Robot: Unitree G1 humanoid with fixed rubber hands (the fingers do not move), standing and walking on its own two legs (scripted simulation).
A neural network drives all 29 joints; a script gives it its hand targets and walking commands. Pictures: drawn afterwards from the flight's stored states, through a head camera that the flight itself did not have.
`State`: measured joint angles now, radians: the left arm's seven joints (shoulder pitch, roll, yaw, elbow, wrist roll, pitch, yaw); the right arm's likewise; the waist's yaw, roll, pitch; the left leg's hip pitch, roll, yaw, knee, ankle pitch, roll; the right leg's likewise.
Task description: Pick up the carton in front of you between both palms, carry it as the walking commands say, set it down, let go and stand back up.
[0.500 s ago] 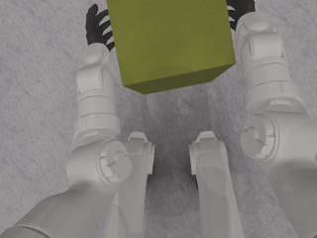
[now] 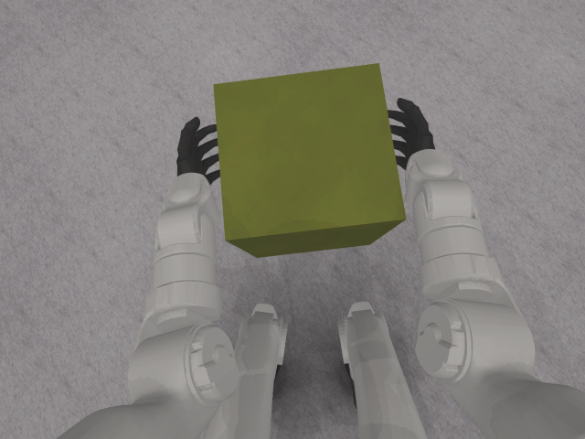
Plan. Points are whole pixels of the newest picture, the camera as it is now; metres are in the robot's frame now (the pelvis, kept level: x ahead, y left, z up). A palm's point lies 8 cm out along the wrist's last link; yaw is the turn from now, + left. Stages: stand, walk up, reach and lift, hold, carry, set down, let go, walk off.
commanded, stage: reach and lift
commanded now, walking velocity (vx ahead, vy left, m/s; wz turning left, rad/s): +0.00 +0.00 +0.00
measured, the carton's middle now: (306, 179) +0.47 +0.00 -0.11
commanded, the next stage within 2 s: hold in 1.86 s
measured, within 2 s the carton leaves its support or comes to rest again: neither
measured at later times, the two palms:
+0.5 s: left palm (133, 160) +0.40 +0.15 +0.11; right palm (470, 145) +0.40 -0.14 +0.11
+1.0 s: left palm (30, 133) +0.37 +0.16 +0.22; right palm (566, 131) +0.36 -0.14 +0.22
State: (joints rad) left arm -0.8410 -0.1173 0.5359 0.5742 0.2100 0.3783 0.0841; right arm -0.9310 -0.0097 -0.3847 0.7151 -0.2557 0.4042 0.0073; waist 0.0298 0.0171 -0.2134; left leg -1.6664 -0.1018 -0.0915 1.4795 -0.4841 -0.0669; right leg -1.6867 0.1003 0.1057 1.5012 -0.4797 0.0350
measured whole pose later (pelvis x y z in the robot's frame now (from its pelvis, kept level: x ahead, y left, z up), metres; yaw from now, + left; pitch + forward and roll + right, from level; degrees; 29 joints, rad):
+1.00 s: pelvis +0.07 +0.01 +0.20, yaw -1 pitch -2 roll +0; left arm -0.30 -0.16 0.28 0.42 0.29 0.58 0.02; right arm -0.27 0.15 -0.27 0.40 -0.29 0.61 0.00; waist 0.00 0.00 -0.07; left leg -0.19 -0.05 -0.14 0.45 -0.23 -0.01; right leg -0.20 0.04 0.14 0.44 -0.22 0.02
